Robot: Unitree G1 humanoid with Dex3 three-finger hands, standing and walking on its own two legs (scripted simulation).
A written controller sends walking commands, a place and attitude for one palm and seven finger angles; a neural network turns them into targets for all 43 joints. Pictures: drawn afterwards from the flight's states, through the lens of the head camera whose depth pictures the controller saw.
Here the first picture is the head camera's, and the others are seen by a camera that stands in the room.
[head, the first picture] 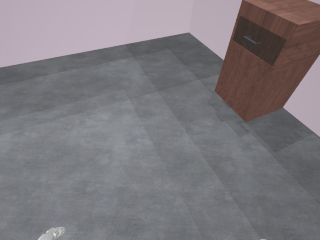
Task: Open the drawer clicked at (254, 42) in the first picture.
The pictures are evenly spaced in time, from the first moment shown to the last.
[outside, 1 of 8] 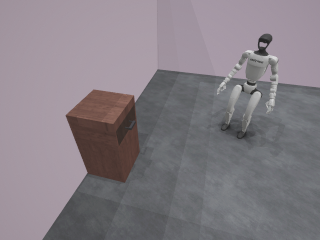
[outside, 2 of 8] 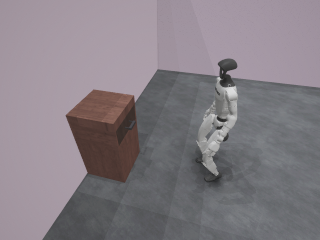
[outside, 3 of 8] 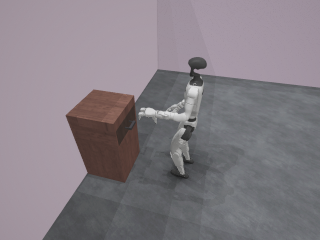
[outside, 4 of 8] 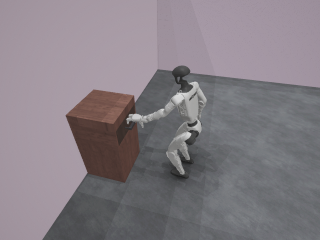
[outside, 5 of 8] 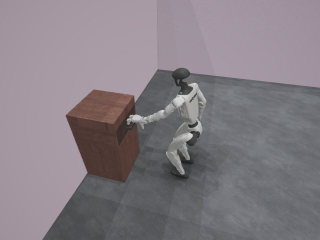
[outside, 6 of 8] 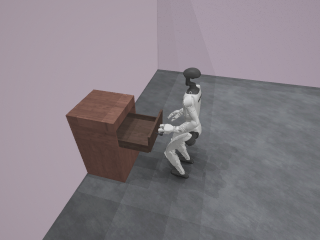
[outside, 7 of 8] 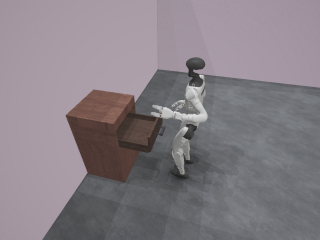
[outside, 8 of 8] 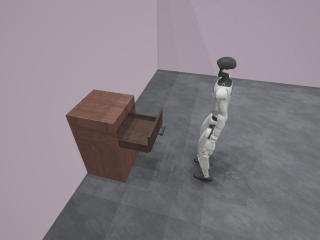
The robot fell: no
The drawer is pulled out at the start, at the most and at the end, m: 0.00 0.30 0.30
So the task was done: yes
